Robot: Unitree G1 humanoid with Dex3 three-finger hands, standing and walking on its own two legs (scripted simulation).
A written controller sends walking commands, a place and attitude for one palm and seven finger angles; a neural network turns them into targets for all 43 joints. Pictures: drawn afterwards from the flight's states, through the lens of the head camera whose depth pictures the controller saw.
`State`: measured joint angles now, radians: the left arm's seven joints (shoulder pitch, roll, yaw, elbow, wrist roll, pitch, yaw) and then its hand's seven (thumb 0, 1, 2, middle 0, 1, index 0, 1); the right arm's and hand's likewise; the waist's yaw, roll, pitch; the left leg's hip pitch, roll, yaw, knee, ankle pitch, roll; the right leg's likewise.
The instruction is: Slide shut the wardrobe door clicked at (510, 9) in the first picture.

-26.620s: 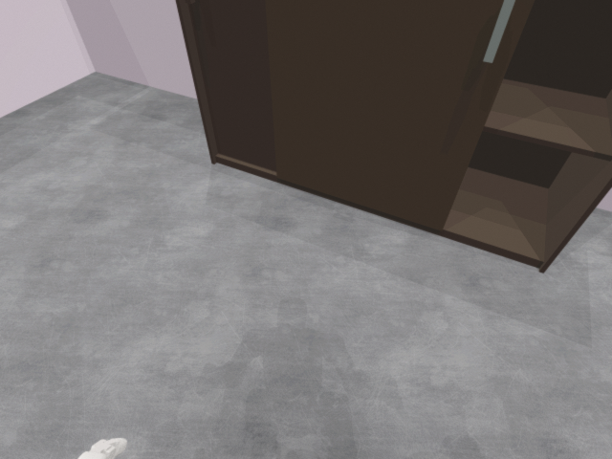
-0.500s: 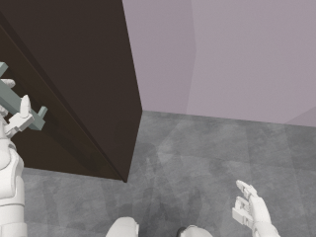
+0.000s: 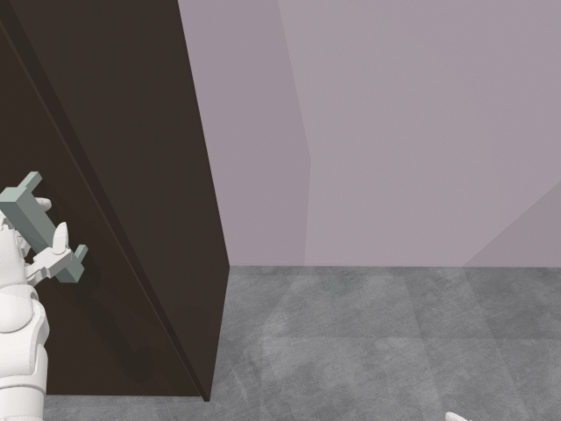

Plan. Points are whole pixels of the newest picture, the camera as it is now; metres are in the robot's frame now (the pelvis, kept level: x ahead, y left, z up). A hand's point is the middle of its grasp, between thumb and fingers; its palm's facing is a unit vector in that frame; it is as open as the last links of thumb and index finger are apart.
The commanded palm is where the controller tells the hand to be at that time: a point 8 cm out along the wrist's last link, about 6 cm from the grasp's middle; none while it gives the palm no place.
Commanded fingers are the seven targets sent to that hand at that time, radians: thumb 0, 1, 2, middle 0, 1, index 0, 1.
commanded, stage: stop walking and hold the door there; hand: left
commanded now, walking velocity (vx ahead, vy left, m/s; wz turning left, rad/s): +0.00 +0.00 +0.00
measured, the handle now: (53, 228) +0.34 +0.36 +0.12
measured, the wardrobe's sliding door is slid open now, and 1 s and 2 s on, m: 0.00 0.00 0.00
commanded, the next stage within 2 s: none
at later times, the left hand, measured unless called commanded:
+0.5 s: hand (57, 250) +0.30 +0.33 +0.12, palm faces +0.54 -0.80 -0.27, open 6.7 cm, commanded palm +0.25 +0.35 +0.11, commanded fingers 0.00 0.90 0.90 -0.45 -1.40 -0.45 -1.40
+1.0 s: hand (56, 251) +0.30 +0.33 +0.12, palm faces +0.50 -0.81 -0.30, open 6.6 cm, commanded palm +0.25 +0.36 +0.11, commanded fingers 0.00 0.90 0.90 -0.45 -1.40 -0.45 -1.40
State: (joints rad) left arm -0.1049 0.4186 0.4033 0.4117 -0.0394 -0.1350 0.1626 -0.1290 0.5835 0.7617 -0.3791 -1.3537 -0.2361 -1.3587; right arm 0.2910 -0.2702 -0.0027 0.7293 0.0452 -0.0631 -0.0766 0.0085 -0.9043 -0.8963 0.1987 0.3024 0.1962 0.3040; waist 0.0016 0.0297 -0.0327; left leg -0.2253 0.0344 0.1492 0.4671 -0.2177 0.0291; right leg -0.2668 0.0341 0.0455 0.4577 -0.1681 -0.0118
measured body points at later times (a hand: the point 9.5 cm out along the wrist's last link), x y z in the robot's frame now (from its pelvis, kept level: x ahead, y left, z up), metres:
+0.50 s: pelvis +0.02 +0.02 +0.00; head +0.00 +0.01 +0.45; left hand +0.27 +0.37 +0.13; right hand +0.19 -0.22 -0.09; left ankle +0.02 +0.10 -0.74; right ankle +0.05 -0.11 -0.74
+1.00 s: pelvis +0.00 +0.03 +0.00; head +0.01 +0.01 +0.45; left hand +0.27 +0.37 +0.13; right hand +0.17 -0.23 -0.10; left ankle +0.02 +0.10 -0.74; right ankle +0.05 -0.11 -0.74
